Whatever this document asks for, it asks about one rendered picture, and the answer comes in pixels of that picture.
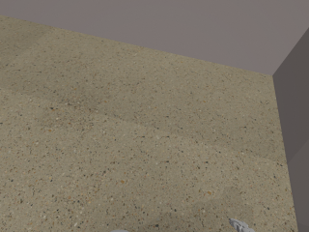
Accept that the right robot hand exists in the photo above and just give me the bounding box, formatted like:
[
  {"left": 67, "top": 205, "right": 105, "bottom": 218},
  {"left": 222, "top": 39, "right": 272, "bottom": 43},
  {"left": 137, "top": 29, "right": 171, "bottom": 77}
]
[{"left": 229, "top": 218, "right": 255, "bottom": 232}]

